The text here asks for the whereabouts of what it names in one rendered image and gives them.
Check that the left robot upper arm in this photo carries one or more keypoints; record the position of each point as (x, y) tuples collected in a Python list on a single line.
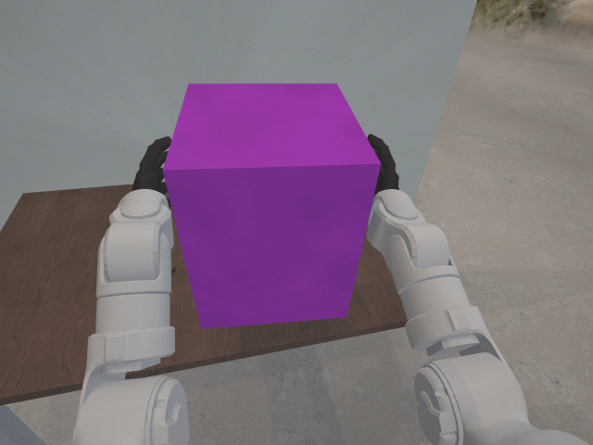
[(139, 411)]

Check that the table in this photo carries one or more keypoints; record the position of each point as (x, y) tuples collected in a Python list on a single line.
[(48, 270)]

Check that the robot left forearm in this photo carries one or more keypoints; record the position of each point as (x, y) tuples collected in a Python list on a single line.
[(133, 284)]

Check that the right robot hand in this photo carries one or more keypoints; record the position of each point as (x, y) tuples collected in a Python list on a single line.
[(388, 178)]

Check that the carton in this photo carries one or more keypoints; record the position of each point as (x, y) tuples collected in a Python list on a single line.
[(271, 188)]

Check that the left robot hand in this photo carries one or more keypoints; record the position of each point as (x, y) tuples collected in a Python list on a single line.
[(150, 174)]

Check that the robot right forearm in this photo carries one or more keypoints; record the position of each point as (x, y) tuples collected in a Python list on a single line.
[(440, 317)]

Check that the right robot upper arm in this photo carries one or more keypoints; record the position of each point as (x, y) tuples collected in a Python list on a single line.
[(474, 400)]

